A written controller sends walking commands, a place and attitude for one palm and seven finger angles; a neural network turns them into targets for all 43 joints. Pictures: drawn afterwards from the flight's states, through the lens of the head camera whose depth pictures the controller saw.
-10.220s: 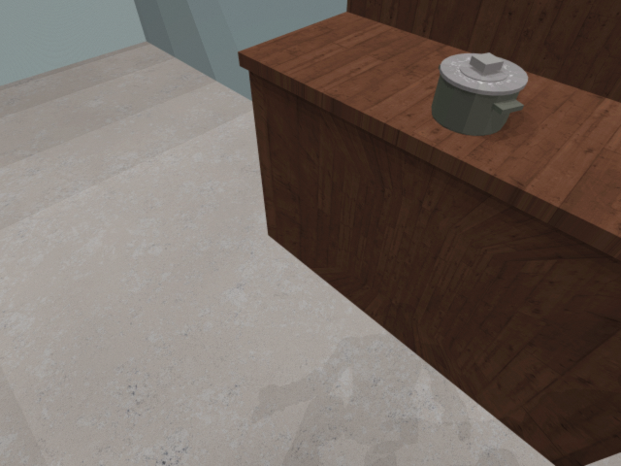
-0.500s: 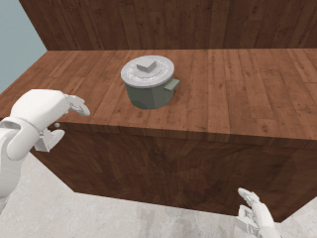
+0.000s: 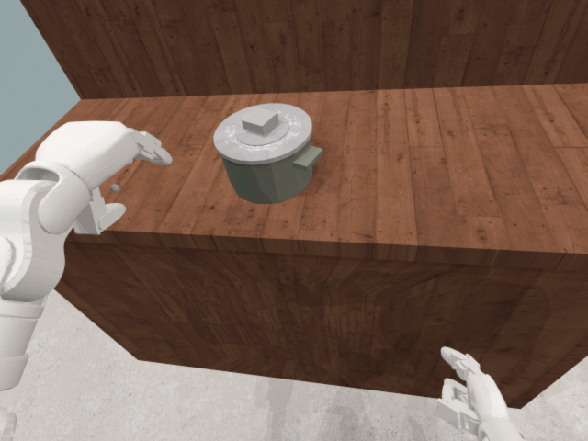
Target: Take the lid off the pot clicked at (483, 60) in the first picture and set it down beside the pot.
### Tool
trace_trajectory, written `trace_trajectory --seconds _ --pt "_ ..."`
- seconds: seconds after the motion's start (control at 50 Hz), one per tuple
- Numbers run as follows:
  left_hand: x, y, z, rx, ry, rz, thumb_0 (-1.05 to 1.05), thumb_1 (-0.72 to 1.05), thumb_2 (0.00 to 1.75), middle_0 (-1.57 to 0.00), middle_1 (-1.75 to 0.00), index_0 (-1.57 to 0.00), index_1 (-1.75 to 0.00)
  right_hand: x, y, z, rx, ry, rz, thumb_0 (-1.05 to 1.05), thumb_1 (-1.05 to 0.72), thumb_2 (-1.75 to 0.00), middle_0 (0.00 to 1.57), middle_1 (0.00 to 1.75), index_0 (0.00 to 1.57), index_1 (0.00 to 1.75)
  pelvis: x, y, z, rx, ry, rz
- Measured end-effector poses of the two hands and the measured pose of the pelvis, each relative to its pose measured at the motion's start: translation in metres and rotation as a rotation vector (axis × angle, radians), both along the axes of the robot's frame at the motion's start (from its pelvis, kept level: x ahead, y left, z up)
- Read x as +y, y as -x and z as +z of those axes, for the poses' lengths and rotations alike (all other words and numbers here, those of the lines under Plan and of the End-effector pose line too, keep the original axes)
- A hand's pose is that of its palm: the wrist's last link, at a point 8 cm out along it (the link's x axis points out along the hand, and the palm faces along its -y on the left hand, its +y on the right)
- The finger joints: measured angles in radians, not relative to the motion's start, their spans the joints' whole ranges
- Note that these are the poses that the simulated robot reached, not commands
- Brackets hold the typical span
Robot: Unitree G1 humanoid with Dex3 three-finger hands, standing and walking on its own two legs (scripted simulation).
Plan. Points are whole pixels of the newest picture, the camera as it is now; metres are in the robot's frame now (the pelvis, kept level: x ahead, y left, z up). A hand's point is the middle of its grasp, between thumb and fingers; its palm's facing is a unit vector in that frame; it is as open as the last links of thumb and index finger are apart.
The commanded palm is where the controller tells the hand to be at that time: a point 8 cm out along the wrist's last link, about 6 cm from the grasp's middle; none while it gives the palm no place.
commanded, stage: move the open hand above the knob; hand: left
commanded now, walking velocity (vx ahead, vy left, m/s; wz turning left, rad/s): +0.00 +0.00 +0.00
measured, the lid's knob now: (260, 120) +0.57 +0.11 +0.15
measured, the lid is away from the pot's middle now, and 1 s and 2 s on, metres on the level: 0.00 0.00 0.00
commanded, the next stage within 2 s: none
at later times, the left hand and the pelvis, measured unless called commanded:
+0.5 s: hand (173, 148) +0.42 +0.19 +0.21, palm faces -0.17 +0.01 -0.99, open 10.2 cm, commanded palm +0.39 +0.19 +0.28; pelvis +0.02 -0.01 +0.00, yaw +0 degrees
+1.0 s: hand (218, 117) +0.48 +0.15 +0.22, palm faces -0.19 +0.00 -0.98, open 10.2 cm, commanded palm +0.46 +0.15 +0.28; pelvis +0.03 +0.00 +0.00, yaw +0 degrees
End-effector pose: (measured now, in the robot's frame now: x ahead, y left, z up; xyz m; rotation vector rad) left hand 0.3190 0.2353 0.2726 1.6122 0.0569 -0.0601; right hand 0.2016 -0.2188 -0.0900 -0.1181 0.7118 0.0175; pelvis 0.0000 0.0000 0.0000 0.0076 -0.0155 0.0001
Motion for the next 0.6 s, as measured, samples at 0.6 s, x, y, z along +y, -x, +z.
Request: trace_trajectory --seconds 0.6 --pt "-0.055 -0.097 -0.002 0.097 0.039 -0.03 0.0 -0.38 1.63 -0.87 -0.08 -0.87 -0.08 -0.02 0.007 -0.013 0.125 0.002 -0.074 0.01 -0.91 -0.9 0.2 0.3 0.2 0.3 -0.003 -0.023 0.001 0.036 -0.005 0.004"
